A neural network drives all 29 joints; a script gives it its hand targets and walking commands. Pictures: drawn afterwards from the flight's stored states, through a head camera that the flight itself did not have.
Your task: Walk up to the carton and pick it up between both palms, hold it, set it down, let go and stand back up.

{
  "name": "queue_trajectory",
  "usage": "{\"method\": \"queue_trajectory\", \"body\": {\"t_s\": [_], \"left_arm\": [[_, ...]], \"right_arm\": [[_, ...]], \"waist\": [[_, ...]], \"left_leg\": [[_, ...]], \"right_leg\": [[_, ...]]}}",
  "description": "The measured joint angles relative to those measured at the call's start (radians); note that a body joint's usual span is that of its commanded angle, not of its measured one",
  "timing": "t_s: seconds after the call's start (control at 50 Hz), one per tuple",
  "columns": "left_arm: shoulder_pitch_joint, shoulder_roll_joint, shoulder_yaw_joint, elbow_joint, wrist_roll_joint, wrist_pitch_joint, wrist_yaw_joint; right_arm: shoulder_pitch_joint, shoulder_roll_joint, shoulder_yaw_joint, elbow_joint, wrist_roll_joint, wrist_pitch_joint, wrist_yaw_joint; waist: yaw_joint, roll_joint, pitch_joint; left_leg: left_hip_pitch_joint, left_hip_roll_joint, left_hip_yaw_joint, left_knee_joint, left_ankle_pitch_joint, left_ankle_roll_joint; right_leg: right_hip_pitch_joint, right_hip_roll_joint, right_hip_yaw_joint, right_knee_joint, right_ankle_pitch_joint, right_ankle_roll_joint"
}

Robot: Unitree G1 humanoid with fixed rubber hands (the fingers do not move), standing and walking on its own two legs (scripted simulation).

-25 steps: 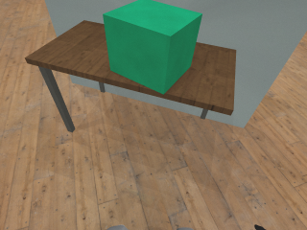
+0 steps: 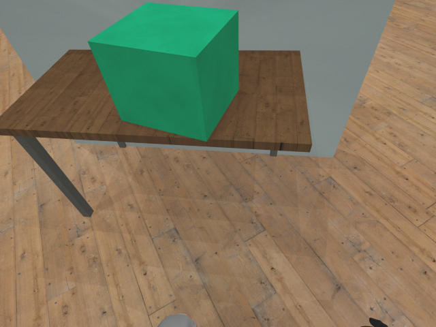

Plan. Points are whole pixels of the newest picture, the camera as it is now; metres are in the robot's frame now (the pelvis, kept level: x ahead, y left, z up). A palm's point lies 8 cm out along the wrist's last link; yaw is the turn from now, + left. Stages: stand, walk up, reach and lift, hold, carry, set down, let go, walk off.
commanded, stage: walk up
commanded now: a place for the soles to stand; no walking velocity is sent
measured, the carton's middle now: (175, 69) +0.83 +0.16 +0.05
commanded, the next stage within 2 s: none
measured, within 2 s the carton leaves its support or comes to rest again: neither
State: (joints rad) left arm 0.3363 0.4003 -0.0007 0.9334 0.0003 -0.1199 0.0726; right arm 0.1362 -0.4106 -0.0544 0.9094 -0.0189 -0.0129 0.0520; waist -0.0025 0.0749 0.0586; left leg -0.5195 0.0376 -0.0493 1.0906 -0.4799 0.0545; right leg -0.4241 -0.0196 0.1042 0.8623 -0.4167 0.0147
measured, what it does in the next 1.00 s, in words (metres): steps to the left: left foot, then right foot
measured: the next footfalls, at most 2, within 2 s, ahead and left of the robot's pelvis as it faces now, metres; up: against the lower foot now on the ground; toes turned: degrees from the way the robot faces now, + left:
left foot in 0.16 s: +0.09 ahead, +0.21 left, +0.00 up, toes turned +0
right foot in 0.50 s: +0.14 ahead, -0.03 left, +0.00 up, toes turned -5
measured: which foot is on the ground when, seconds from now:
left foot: up 0.00-0.14, down 0.16-0.56, up 0.58-0.90, down 0.92-1.00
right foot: down 0.00-0.16, up 0.18-0.48, down 0.50-0.92, up 0.94-1.00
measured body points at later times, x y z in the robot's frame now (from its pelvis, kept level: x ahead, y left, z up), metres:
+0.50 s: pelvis +0.04 +0.10 -0.01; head +0.06 +0.08 +0.44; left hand +0.15 +0.42 -0.11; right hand +0.06 -0.23 -0.14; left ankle +0.05 +0.21 -0.70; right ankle +0.09 -0.03 -0.70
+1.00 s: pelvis +0.10 +0.18 -0.02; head +0.12 +0.17 +0.43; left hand +0.18 +0.50 -0.13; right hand +0.15 -0.15 -0.13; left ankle +0.14 +0.30 -0.70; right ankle +0.09 +0.00 -0.66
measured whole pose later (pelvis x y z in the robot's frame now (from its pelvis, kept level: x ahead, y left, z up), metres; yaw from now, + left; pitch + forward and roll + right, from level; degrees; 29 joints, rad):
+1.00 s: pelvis +0.10 +0.18 -0.02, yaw -5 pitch -3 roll +0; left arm 0.30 0.42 0.00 0.93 0.00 -0.05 0.03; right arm 0.24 -0.41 -0.06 0.91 -0.02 -0.04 0.05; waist 0.00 0.01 0.07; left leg -0.44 0.03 0.01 0.97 -0.48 0.00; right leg -0.49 -0.05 0.10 1.17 -0.48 0.00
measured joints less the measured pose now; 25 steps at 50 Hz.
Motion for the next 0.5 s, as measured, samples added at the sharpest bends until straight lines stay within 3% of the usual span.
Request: {"method": "queue_trajectory", "body": {"t_s": [0.1, 0.14, 0.18, 0.22, 0.26, 0.3, 0.38, 0.5], "left_arm": [[0.002, 0.0, 0.0, 0.0, 0.0, 0.004, -0.003], [-0.006, 0.0, 0.0, 0.0, 0.0, 0.013, -0.009], [-0.013, 0.004, 0.0, 0.002, 0.0, 0.034, -0.01], [-0.018, 0.004, 0.0, 0.001, 0.0, 0.055, -0.012], [-0.041, 0.007, 0.0, 0.0, 0.0, 0.058, -0.013], [-0.063, 0.014, 0.0, -0.001, 0.0, 0.058, -0.017], [-0.073, 0.026, 0.0, -0.001, 0.0, 0.058, -0.035], [-0.099, 0.026, 0.0, -0.001, 0.0, 0.039, -0.049]], "right_arm": [[-0.013, -0.01, 0.0, 0.0, 0.0, 0.001, 0.002], [-0.011, -0.017, -0.001, 0.0, 0.0, 0.001, 0.002], [-0.006, -0.012, -0.004, 0.0, 0.0, -0.006, 0.002], [0.022, -0.001, -0.003, 0.001, 0.0, -0.01, 0.002], [0.074, 0.001, -0.003, 0.001, 0.0, -0.01, 0.002], [0.116, 0.001, -0.003, 0.0, 0.0, -0.01, 0.002], [0.148, 0.001, -0.003, 0.0, 0.0, -0.01, -0.001], [0.157, 0.001, -0.003, 0.0, 0.0, -0.01, -0.002]], "waist": [[0.0, 0.002, 0.0], [-0.001, 0.003, -0.001], [-0.002, -0.027, 0.007], [-0.001, -0.053, 0.006], [-0.001, -0.053, 0.006], [0.0, -0.056, 0.006], [0.0, -0.064, 0.006], [0.0, -0.067, 0.009]], "left_leg": [[-0.001, 0.018, -0.011, -0.014, -0.02, 0.0], [0.019, 0.019, -0.011, -0.095, -0.021, 0.0], [0.032, -0.001, 0.019, -0.102, 0.012, -0.037], [0.053, -0.014, 0.052, -0.083, 0.0, -0.057], [0.088, -0.015, 0.053, -0.098, -0.005, -0.058], [0.115, -0.015, 0.055, -0.123, -0.003, -0.058], [0.14, -0.017, 0.086, -0.156, -0.002, -0.041], [0.14, -0.017, 0.152, -0.162, -0.026, -0.029]], "right_leg": [[0.0, -0.018, 0.009, 0.028, -0.033, 0.0], [-0.001, -0.031, 0.009, 0.047, -0.051, 0.0], [-0.024, -0.042, 0.052, 0.145, -0.08, 0.0], [-0.06, -0.014, 0.076, 0.311, -0.081, 0.0], [-0.069, 0.029, 0.05, 0.427, -0.082, 0.0], [-0.076, 0.038, 0.004, 0.473, -0.062, 0.0], [-0.079, 0.026, -0.046, 0.426, -0.041, 0.0], [-0.078, -0.006, -0.074, 0.094, -0.069, 0.0]]}}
